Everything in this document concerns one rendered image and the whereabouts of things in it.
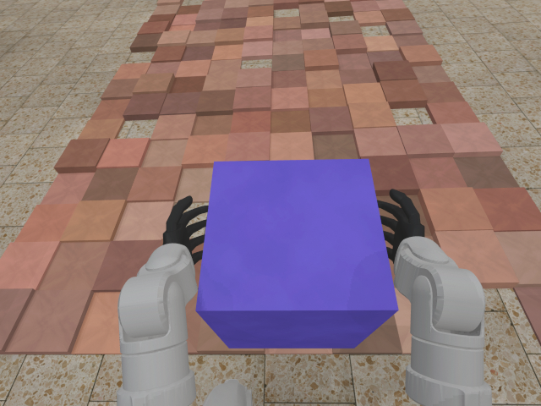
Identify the robot right hand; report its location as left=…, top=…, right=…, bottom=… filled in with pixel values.
left=377, top=189, right=424, bottom=264

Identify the robot left thigh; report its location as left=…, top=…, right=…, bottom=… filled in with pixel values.
left=203, top=382, right=253, bottom=406

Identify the robot left hand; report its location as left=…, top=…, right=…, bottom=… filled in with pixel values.
left=163, top=195, right=209, bottom=265

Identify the robot left forearm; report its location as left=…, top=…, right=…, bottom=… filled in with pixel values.
left=117, top=244, right=198, bottom=406

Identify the carton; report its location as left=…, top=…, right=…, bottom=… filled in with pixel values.
left=195, top=159, right=399, bottom=348

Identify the robot right forearm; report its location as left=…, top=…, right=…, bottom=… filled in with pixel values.
left=394, top=236, right=492, bottom=406

